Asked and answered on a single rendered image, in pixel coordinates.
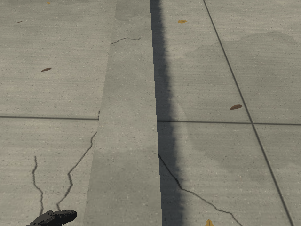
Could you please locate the robot left hand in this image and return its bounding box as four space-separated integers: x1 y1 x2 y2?
25 210 77 226

